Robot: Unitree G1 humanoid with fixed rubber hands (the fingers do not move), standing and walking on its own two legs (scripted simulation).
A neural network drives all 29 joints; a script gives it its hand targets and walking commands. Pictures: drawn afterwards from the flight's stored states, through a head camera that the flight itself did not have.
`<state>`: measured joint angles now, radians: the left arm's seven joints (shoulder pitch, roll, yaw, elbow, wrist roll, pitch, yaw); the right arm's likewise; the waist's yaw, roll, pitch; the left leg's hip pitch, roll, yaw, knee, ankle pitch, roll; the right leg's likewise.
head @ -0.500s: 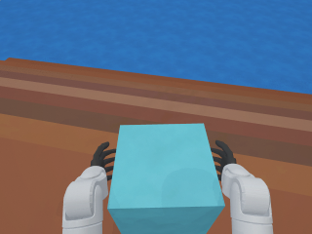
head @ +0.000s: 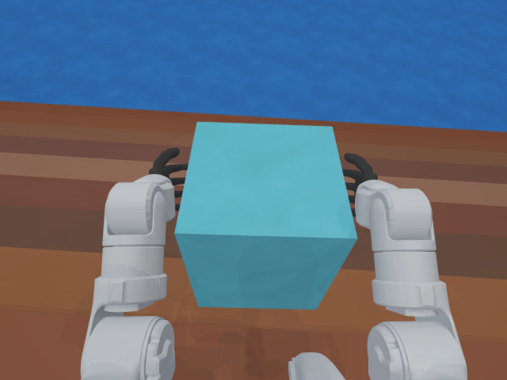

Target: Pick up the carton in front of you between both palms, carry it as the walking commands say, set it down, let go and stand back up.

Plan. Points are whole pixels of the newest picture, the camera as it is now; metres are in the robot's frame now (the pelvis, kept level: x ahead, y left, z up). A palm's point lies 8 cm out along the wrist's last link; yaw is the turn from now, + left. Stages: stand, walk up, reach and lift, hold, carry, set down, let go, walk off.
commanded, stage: carry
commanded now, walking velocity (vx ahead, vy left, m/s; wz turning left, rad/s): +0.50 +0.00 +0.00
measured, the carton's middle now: (260, 222) +0.36 -0.01 +0.02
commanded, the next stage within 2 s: none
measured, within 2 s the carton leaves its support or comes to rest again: neither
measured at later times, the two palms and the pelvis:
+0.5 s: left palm (151, 84) +0.66 +0.19 +0.08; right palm (294, 72) +0.70 -0.11 +0.08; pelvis +0.31 -0.02 -0.01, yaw +2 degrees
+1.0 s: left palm (181, 76) +1.01 +0.19 -0.14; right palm (273, 78) +0.99 -0.11 -0.13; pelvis +0.64 +0.07 -0.19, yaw +1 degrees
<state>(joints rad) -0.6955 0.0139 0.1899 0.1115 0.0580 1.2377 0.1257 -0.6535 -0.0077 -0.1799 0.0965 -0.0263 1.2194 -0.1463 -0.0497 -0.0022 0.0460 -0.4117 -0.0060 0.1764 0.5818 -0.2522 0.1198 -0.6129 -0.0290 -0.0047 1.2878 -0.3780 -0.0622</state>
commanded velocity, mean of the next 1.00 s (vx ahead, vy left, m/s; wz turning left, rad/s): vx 0.50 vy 0.00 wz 0.00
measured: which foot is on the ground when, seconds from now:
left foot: down 0.00-0.26, up 0.28-0.66, down 0.68-1.00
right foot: up 0.00-0.22, down 0.24-0.70, up 0.72-1.00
